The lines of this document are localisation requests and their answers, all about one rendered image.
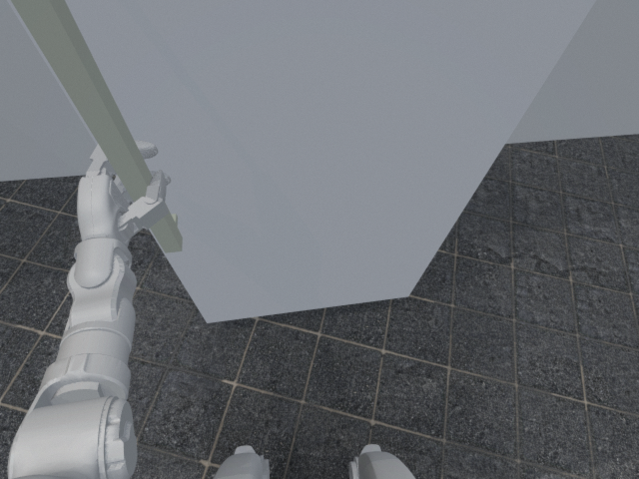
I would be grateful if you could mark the handle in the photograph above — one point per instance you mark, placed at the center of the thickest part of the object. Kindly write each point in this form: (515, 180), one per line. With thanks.
(55, 31)

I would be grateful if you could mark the fridge door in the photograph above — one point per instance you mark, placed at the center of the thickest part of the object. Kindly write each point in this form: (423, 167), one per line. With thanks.
(320, 151)

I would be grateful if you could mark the right robot shin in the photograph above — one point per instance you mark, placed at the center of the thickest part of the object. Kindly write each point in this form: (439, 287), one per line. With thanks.
(370, 448)

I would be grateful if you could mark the left robot forearm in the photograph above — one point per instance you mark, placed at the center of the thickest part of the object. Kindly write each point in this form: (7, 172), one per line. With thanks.
(93, 355)

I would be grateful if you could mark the robot left hand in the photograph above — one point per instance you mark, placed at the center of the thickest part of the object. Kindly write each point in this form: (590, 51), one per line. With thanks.
(101, 201)

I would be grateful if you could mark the left robot thigh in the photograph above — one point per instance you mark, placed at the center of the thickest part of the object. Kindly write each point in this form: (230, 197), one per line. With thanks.
(244, 466)

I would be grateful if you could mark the robot left upper arm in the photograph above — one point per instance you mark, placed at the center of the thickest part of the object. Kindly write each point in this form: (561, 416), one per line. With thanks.
(87, 439)

